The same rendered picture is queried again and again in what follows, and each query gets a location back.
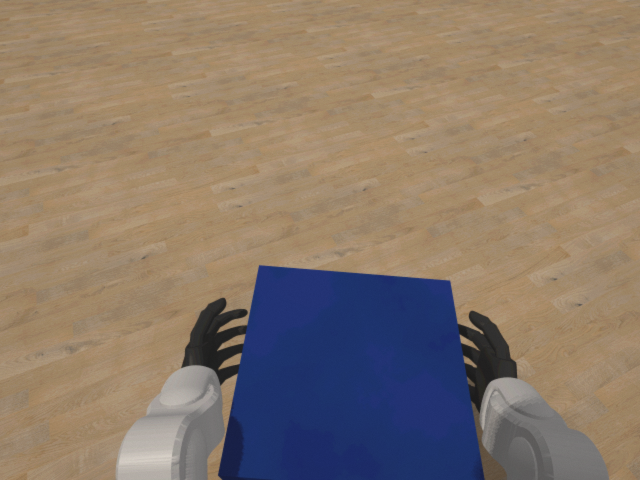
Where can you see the right robot hand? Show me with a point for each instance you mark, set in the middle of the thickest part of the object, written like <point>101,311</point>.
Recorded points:
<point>493,361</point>

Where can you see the carton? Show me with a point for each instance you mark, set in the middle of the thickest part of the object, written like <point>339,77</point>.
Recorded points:
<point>351,376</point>

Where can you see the robot left forearm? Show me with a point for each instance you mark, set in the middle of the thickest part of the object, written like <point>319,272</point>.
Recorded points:
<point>183,425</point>

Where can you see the robot right forearm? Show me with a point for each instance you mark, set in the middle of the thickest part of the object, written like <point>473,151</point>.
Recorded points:
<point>530,440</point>

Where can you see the left robot hand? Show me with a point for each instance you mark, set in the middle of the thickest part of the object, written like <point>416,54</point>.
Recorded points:
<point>205,341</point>

